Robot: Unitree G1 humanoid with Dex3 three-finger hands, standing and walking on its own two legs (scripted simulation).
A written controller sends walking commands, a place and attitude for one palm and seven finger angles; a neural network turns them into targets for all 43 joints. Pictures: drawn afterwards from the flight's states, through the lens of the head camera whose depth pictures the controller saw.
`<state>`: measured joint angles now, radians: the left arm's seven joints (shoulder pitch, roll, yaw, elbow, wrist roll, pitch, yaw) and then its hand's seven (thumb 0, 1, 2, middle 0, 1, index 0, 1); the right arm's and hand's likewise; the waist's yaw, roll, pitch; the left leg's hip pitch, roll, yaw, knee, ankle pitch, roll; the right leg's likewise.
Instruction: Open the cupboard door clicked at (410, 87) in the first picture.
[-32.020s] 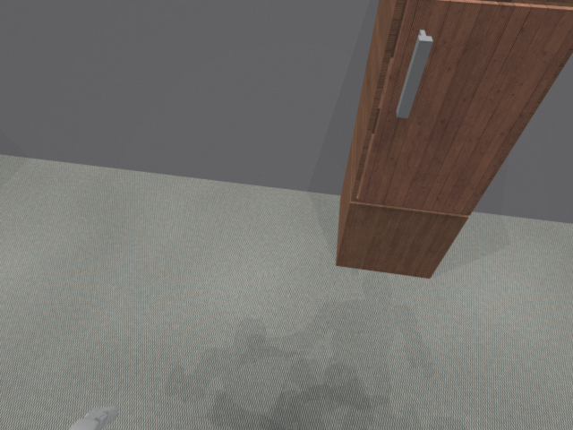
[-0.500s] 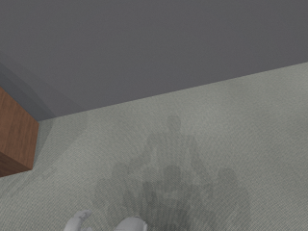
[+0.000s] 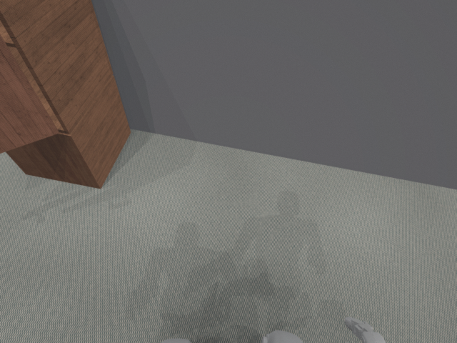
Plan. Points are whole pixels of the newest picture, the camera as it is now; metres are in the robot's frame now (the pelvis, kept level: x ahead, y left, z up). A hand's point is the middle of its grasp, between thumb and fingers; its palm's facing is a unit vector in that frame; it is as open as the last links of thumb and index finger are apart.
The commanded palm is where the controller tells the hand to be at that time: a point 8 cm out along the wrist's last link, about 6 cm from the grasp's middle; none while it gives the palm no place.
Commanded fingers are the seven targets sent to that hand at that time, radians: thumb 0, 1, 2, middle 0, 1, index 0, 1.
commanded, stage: turn to face it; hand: left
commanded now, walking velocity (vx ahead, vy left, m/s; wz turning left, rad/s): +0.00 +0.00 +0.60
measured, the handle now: out of the picture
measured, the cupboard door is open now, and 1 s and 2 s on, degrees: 44 44 44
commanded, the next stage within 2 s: take the last steps up to it in 0.96 s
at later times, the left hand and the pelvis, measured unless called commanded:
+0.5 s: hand out of the picture +0.09 +0.16 -0.13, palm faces +0.24 -0.93 -0.28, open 7.4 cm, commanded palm none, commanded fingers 0.00 0.90 0.90 -0.20 -0.30 -0.20 -0.30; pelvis +0.03 -0.05 +0.01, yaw +17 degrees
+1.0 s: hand out of the picture -0.05 +0.20 -0.17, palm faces +0.55 -0.81 -0.22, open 7.4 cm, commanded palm none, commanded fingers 0.00 0.90 0.90 -0.20 -0.30 -0.20 -0.30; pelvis +0.02 +0.00 +0.01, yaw +31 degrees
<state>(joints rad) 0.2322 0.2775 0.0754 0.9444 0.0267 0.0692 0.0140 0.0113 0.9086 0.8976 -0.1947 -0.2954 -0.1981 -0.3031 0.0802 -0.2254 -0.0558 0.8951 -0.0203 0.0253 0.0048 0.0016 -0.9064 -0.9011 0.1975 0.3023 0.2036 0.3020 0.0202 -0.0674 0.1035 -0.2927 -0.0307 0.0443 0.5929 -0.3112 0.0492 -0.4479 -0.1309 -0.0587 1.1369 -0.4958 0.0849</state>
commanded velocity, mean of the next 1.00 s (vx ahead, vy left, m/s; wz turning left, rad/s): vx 0.00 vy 0.00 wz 0.47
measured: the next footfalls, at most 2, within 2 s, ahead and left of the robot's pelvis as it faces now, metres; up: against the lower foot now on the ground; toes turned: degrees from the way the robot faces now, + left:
right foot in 0.36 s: +0.08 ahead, -0.14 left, +0.00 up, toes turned +9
left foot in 0.80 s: +0.01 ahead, +0.09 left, +0.00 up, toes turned +33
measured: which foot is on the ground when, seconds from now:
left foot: down 0.00-0.36, up 0.38-0.78, down 0.80-1.00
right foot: up 0.00-0.34, down 0.36-0.80, up 0.82-1.00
